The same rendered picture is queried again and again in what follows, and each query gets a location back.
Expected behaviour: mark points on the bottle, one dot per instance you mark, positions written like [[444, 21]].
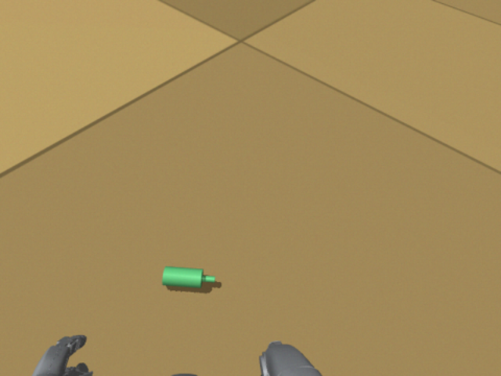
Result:
[[184, 277]]

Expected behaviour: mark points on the left robot hand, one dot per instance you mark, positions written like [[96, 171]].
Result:
[[56, 357]]

